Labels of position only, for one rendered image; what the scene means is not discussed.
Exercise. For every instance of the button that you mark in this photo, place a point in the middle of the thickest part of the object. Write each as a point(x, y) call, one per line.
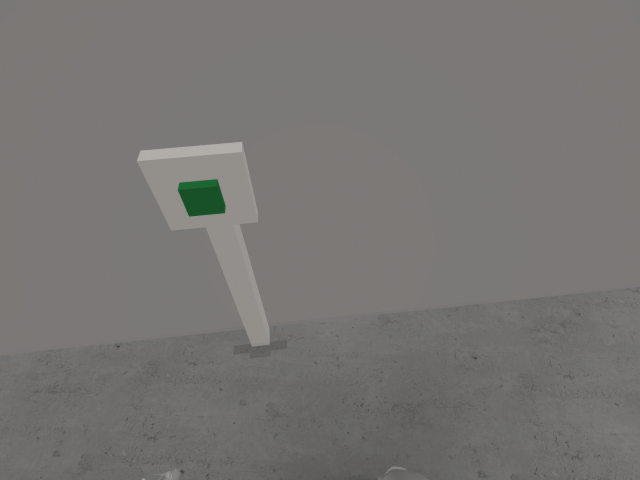
point(202, 197)

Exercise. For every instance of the robot right shin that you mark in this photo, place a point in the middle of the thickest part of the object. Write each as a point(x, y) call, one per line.
point(394, 467)

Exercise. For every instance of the panel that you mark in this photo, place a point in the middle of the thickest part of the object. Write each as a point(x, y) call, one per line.
point(164, 169)

